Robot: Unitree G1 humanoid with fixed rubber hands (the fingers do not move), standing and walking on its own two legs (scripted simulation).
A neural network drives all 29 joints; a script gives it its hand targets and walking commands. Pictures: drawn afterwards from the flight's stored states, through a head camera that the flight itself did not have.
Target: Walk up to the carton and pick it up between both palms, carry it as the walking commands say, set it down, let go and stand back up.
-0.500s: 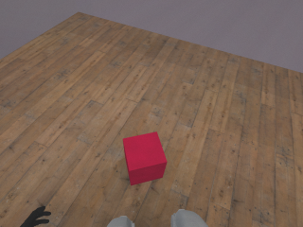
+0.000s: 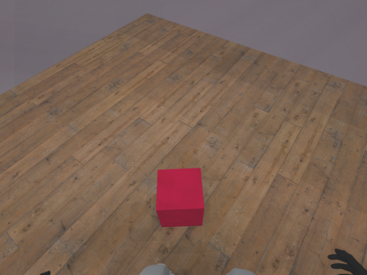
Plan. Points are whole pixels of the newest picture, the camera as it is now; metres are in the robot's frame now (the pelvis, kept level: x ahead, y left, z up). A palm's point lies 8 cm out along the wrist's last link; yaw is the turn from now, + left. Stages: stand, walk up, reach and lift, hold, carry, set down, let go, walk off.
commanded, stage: walk up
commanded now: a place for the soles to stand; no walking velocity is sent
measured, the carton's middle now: (180, 198) +0.52 +0.06 -0.62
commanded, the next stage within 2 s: none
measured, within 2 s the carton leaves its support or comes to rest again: neither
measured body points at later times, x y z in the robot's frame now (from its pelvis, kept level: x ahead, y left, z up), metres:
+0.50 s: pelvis +0.01 +0.01 +0.01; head +0.03 +0.01 +0.46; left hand +0.10 +0.35 -0.08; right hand +0.18 -0.31 -0.08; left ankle +0.04 +0.12 -0.71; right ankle +0.00 -0.13 -0.71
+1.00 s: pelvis +0.01 +0.01 +0.04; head +0.01 +0.02 +0.48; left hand +0.08 +0.35 -0.07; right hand +0.16 -0.30 -0.07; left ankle +0.04 +0.12 -0.71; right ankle +0.00 -0.12 -0.71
